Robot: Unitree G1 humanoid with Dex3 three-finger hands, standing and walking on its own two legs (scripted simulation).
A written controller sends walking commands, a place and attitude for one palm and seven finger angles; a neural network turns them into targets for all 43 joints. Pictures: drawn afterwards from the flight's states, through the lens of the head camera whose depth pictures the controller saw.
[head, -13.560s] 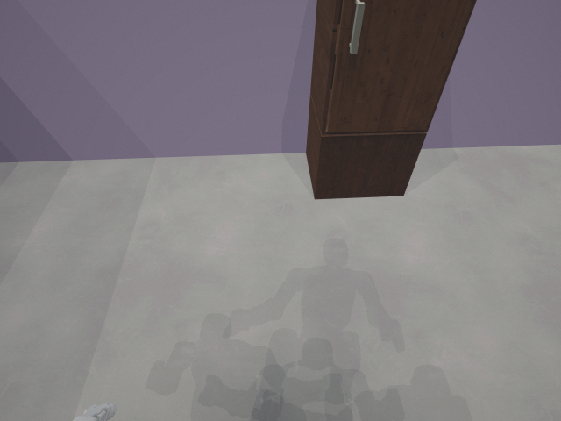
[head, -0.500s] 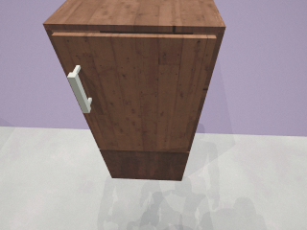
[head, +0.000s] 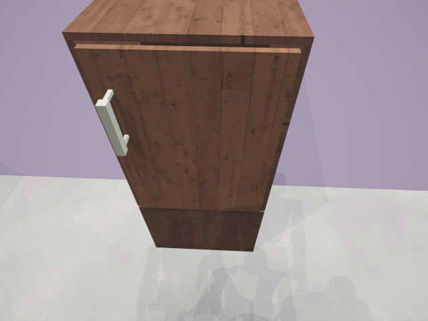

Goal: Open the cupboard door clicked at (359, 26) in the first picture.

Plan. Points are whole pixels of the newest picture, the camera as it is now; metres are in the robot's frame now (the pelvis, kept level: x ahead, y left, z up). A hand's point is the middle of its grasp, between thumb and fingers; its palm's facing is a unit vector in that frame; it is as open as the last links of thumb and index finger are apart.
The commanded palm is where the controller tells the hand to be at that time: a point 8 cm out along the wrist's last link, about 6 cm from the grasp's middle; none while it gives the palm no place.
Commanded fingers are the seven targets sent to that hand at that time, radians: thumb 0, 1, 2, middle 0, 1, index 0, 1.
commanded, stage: raise the hand with hooked fingers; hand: left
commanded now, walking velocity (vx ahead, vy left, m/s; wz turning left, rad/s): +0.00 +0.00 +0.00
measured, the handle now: (115, 124) +0.50 +0.26 +0.08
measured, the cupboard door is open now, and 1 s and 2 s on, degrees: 0 0 0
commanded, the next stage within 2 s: none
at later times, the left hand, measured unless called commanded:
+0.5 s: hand (124, 310) +0.15 +0.17 -0.04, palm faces -0.02 -1.00 +0.04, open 8.5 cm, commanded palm +0.12 +0.25 -0.03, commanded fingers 0.00 0.39 0.68 -0.24 -0.63 -0.24 -0.63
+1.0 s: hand (62, 281) +0.17 +0.26 +0.03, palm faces +0.11 -0.99 -0.06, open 11.6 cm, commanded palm +0.15 +0.31 +0.03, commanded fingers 0.00 -0.20 0.43 -0.28 -1.00 -0.28 -1.00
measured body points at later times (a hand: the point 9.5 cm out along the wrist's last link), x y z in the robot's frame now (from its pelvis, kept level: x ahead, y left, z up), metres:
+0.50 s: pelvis -0.04 +0.01 -0.06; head -0.02 +0.02 +0.39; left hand +0.14 +0.23 -0.04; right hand +0.20 -0.24 -0.09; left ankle +0.00 +0.13 -0.74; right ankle -0.04 -0.09 -0.74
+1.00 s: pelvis -0.06 +0.03 -0.05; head -0.03 +0.04 +0.40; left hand +0.16 +0.32 +0.03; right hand +0.09 -0.20 -0.14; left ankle -0.01 +0.13 -0.74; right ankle -0.04 -0.09 -0.74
